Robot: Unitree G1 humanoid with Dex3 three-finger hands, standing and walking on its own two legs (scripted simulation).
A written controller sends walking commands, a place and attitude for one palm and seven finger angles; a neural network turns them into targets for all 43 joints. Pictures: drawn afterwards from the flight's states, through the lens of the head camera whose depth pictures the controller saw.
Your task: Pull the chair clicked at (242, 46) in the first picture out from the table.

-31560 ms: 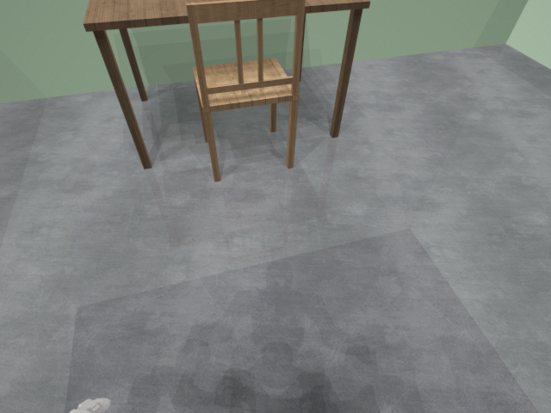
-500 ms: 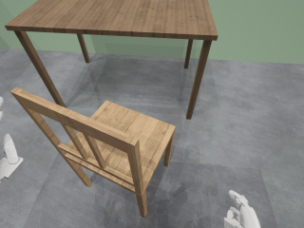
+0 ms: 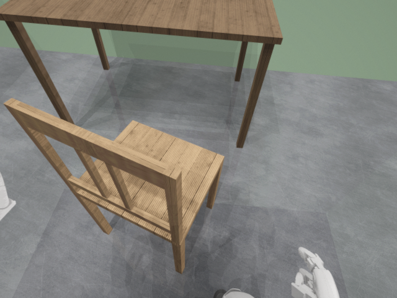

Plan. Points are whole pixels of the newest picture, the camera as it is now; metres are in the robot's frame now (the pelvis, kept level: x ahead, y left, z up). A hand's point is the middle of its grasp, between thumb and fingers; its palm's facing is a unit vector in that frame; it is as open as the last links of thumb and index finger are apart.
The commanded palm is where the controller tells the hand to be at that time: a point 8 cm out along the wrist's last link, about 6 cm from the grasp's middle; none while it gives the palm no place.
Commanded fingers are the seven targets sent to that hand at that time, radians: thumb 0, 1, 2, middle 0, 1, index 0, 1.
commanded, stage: step back with the hand held close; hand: left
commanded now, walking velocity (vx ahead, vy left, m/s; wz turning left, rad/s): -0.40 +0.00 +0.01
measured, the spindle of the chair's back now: (94, 174) +0.42 +0.30 -0.10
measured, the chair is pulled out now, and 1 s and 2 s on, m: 0.51 0.51 0.51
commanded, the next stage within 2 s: stop stepping back and stand still in 0.86 s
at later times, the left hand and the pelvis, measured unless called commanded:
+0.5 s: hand (17, 215) +0.19 +0.25 +0.18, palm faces +0.43 -0.76 -0.48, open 7.4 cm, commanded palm +0.12 +0.29 +0.19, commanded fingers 0.00 0.90 0.90 -0.20 -0.30 -0.20 -0.30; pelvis -0.02 -0.02 +0.00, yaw +1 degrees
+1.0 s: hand out of the picture +0.09 +0.18 +0.18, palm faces +0.32 -0.81 -0.49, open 7.4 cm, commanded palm +0.02 +0.24 +0.19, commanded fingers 0.00 0.90 0.90 -0.20 -0.30 -0.20 -0.30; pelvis -0.13 -0.05 +0.01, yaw -2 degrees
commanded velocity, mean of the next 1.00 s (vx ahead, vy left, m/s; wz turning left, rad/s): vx -0.36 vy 0.01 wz -0.02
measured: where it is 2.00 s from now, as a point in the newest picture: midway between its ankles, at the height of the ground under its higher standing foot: outside the picture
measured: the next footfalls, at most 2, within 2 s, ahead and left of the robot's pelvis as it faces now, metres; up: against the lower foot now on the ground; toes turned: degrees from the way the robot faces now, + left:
right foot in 0.92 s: -0.11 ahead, -0.16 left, +0.00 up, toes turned +1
left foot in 1.16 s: -0.13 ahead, +0.06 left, +0.00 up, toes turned +4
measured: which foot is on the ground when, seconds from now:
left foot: down 0.00-0.96, up 0.98-1.00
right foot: down 0.00-0.64, up 0.66-0.90, down 0.92-1.00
